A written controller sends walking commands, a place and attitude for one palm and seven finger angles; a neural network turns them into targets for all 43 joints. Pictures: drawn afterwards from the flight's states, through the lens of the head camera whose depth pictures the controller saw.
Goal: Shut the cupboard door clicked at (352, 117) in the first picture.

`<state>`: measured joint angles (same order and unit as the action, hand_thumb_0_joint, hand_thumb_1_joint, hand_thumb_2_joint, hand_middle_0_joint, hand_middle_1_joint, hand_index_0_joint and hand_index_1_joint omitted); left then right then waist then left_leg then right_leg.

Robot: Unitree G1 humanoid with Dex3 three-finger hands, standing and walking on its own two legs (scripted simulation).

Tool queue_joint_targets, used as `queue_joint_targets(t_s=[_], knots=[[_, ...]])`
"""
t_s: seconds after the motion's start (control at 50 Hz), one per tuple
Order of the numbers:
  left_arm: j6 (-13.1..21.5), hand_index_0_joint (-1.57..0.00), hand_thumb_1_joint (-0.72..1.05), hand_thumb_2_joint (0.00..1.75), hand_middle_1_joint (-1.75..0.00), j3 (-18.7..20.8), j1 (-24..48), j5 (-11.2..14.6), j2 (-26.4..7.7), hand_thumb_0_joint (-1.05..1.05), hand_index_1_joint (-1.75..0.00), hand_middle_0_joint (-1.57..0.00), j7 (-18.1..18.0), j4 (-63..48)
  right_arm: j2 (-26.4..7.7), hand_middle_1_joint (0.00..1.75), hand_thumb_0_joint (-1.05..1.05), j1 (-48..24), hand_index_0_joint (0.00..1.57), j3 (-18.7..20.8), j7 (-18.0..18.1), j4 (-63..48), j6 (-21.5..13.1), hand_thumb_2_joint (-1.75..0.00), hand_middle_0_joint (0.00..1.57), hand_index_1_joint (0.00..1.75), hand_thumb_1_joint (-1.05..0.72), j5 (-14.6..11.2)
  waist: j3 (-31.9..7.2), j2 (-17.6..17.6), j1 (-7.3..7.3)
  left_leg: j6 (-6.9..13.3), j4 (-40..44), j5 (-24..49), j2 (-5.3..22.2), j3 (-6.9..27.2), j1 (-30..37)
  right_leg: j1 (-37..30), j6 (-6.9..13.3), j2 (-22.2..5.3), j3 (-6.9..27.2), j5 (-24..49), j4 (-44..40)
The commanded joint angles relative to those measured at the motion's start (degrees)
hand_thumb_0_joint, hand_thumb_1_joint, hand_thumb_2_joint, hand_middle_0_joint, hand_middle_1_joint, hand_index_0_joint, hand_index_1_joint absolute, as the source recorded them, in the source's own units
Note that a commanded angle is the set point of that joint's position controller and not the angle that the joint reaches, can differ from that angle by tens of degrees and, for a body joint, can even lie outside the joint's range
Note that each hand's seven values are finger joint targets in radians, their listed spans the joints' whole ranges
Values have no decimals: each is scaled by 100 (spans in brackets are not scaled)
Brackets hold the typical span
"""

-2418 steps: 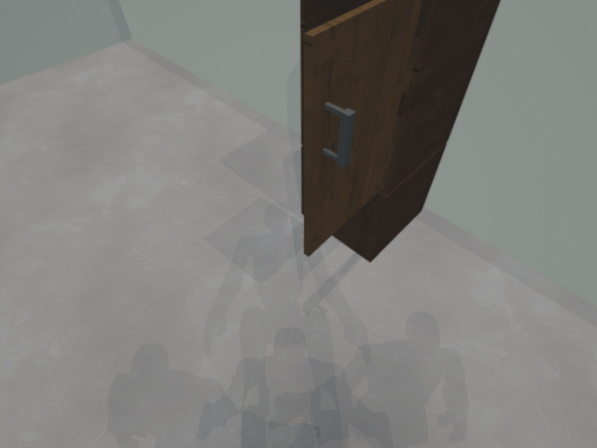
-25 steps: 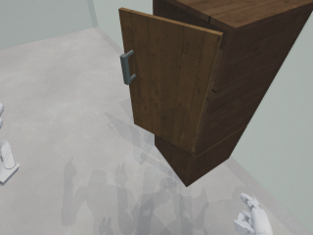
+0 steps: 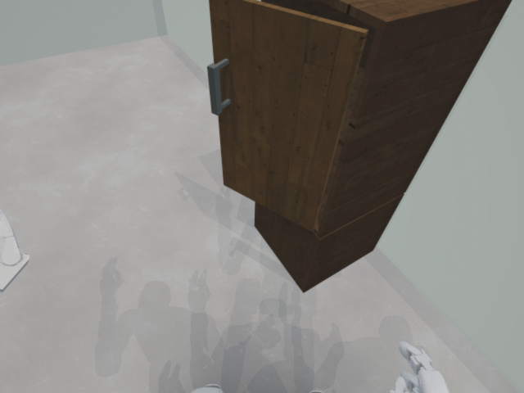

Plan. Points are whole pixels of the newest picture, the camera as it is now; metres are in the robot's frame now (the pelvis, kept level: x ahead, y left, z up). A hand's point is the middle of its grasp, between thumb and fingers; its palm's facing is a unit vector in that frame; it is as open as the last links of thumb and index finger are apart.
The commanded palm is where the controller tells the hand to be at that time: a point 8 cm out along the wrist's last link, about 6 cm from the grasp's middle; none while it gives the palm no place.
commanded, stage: step back with the hand held close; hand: left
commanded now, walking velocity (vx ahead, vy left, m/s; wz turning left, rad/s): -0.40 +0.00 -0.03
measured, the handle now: (220, 87) +0.77 +0.13 +0.07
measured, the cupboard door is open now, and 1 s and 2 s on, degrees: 25 25 25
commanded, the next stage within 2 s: stop stepping back and stand still in 0.30 s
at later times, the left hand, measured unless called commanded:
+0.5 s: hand out of the picture +0.05 +0.29 +0.20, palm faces +0.61 -0.71 -0.36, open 7.4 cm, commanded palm -0.01 +0.30 +0.19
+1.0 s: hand out of the picture +0.02 +0.25 +0.19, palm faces +0.44 -0.78 -0.44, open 7.4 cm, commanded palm -0.04 +0.28 +0.19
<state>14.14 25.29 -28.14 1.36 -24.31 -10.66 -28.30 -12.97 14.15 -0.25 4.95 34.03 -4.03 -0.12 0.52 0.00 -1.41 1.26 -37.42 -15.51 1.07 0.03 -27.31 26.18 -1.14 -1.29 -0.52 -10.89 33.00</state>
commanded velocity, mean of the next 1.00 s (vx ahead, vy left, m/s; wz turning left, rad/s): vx -0.05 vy -0.01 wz -0.07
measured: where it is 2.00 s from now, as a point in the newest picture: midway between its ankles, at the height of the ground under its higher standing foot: outside the picture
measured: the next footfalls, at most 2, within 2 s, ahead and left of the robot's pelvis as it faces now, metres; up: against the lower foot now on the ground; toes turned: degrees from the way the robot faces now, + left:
left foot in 0.36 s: +0.01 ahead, +0.13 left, +0.00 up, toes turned +12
right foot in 0.60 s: -0.14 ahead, -0.11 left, +0.00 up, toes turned -2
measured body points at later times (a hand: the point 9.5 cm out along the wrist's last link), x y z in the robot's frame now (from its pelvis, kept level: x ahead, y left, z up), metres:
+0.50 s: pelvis -0.12 -0.01 +0.00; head -0.12 +0.01 +0.45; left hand +0.02 +0.32 +0.22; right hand +0.09 -0.21 -0.07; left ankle -0.03 +0.12 -0.72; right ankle -0.08 -0.14 -0.66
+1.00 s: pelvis -0.19 -0.01 +0.01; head -0.21 +0.00 +0.46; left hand -0.01 +0.29 +0.21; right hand -0.08 -0.28 -0.08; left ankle -0.10 +0.10 -0.71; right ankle -0.18 -0.11 -0.72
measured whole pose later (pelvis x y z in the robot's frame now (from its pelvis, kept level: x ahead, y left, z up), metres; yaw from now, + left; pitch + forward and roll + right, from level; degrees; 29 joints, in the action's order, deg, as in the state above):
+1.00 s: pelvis -0.19 -0.01 +0.01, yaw -1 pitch -1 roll -1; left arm 9.9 24.8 -31.7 1.7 -24.0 -10.1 -26.1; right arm -12.8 18.2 0.6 4.6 37.2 -5.0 0.6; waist -2.6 0.6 -3.0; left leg 0.4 -32.0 -15.6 2.1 -3.4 -21.5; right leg 12.8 3.0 2.4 -2.2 -14.7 29.2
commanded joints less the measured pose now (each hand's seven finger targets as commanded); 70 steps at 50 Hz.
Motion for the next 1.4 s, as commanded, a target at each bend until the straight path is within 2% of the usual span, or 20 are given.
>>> queue_joint_targets(t_s=[0.0,0.1,0.2,0.26,0.3,0.32,0.34,0.36,0.4,0.52,0.54,0.58,0.62,0.7,0.8,0.88,0.98,1.12,1.22,1.38], knots=[[405,-20,90,90,-30,1062,-83,-27,-1209,0,-30,-20,-133,-1126,-780,30,0,-560,20,333,102,-930,-391,-90,20,30,-90,-42,-929,-896,132,455,1917,-2001,857,898,-1839,-2578,17,293,230,245,859],[440,-20,90,90,-30,1243,-195,-231,-1167,0,-30,-20,-57,-810,-877,30,0,-624,20,449,57,-1009,-504,-90,20,30,-90,-47,-366,-1050,158,602,1551,-3710,962,555,-3313,-2872,98,363,796,-385,1310],[175,-20,90,90,-30,848,162,1,-1296,0,-30,-20,-109,-1239,-403,30,0,-386,20,380,-179,-492,-217,-90,20,30,-90,56,-702,1666,54,-276,-2828,-1467,-219,-272,469,1316,1140,-1700,3120,-3196,-2295],[128,-20,90,90,-30,727,814,-18,-1219,0,-30,-20,-127,-1423,-345,30,0,-365,20,293,-127,-531,-157,-90,20,30,-90,95,-480,1669,-9,-144,-2106,-1484,-58,-45,1331,1516,762,-1173,1919,-1782,-2084],[197,-20,90,90,-30,605,1083,-1,-1142,0,-30,-20,-79,-1439,-536,30,0,-341,20,294,-3,-496,-202,-90,20,30,-90,66,-296,609,-122,-41,261,-1229,-176,-203,1630,1353,336,-696,1456,-1657,-1305],[294,-20,90,90,-30,535,1223,6,-1106,0,-30,-20,-55,-1520,-731,30,0,-422,20,343,74,-504,-248,-90,20,30,-90,85,14,-685,-127,218,1414,-1747,487,455,996,1203,171,-224,1125,-1742,-200],[409,-20,90,90,-30,674,1218,-37,-959,0,-30,-20,-111,-1665,-895,30,0,-503,20,368,135,-598,-381,-90,20,30,-90,96,-179,-2336,-56,798,2589,-2273,2011,1948,-428,161,-144,557,291,-1392,2072],[395,-20,90,90,-30,856,1178,-27,-1111,0,-30,-20,-144,-1531,-540,30,0,-573,20,439,170,-541,-515,-90,20,30,-90,128,-657,-1910,23,1017,2607,-1580,2457,1891,-624,-156,-144,650,370,-1620,3825],[312,-20,90,90,-30,821,398,144,-908,0,-30,-20,-30,-1101,-716,30,0,-501,20,665,-28,-502,-613,-90,20,30,-90,28,-901,-1322,112,825,2052,-1199,2211,940,-98,-59,-99,580,408,-1698,4241],[-5,-20,90,90,-30,415,453,67,-770,0,-30,-20,-3,-1173,-603,30,0,-495,20,282,-164,-695,-625,-90,20,30,-90,-2,-370,-1221,125,5,1991,-2624,1197,53,-106,-1617,125,521,-601,-1577,-58],[-47,-20,90,90,-30,322,626,29,-789,0,-30,-20,13,-1222,-569,30,0,-467,20,242,-152,-697,-584,-90,20,30,-90,18,-258,-674,87,-143,1288,-2275,786,-326,101,-1403,342,222,-232,-1681,-885],[-7,-20,90,90,-30,700,1113,102,-1429,0,-30,-20,-66,-1207,-478,30,0,-488,20,204,-113,-615,-514,-90,20,30,-90,87,-333,901,48,-269,-1030,-849,225,-400,324,-511,1223,-1508,2332,-1751,-2204],[-75,-20,90,90,-30,628,1186,62,-1342,0,-30,-20,-156,-924,-501,30,0,-594,20,196,-62,-535,-497,-90,20,30,-90,-2,-727,1126,143,-235,-1379,-579,38,-102,178,-893,1221,-1467,2478,-1306,-1901],[-68,-20,90,90,-30,450,436,77,-972,0,-30,-20,-134,-746,-525,30,0,-559,20,138,23,-471,-403,-90,20,30,-90,13,-245,54,-25,-63,877,-286,142,-140,1413,-274,622,-689,917,-1489,-1257],[-31,-20,90,90,-30,652,116,20,-982,0,-30,-20,-74,-900,-691,30,0,-597,20,202,159,-596,-429,-90,20,30,-90,21,-1,-1731,21,259,3371,-3601,1359,1672,-61,-1274,160,550,-289,-1573,725],[-59,-20,90,90,-30,512,-13,-20,-913,0,-30,-20,-37,-979,-649,30,0,-500,20,241,69,-584,-449,-90,20,30,-90,73,-169,-881,34,112,2416,-2217,832,574,-63,-2045,281,331,-242,-1249,-664],[-51,-20,90,90,-30,607,-52,56,-1003,0,-30,-20,-116,-709,-538,30,0,-305,20,278,-41,-458,-373,-90,20,30,-90,54,-319,661,29,-153,-289,-371,103,-73,425,-853,1095,-1319,2017,-2234,-2004],[102,-20,90,90,-30,541,455,19,-1092,0,-30,-20,-87,-792,-594,30,0,-572,20,248,82,-429,-472,-90,20,30,-90,-14,-29,-251,53,41,1193,-231,379,275,1486,-331,435,-452,951,-1499,-1401],[142,-20,90,90,-30,497,548,-82,-954,0,-30,-20,-42,-885,-583,30,0,-578,20,143,97,-514,-604,-90,20,30,-90,34,-2,-1099,103,266,2862,-2129,1023,1264,206,-1633,78,272,98,-748,-310],[1,-20,90,90,-30,405,-20,58,-786,0,-30,-20,-8,-733,-491,30,0,-495,20,164,-36,-583,-501,-90,20,30,-90,11,-484,37,50,-18,1307,-353,305,198,988,-1261,374,-284,935,-652,-1552]])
